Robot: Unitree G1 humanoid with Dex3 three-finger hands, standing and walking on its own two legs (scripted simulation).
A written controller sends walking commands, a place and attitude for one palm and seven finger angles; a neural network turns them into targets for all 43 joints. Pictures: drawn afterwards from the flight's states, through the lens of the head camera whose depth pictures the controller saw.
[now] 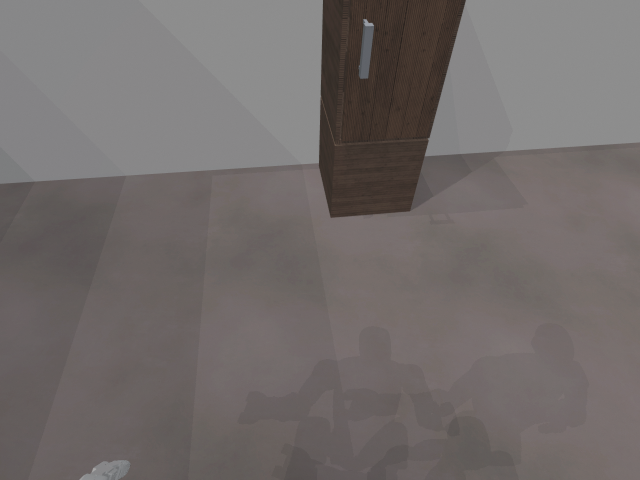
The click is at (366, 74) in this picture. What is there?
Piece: cupboard door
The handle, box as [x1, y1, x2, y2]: [358, 19, 373, 78]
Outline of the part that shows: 363,19 364,24 360,65 358,68 360,78 367,78 373,25 372,23 369,23 366,19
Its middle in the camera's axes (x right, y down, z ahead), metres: +0.13 -0.59 +1.20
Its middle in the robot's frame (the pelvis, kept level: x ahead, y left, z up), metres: +1.30 -0.06 +0.00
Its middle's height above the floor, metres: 0.77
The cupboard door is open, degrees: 0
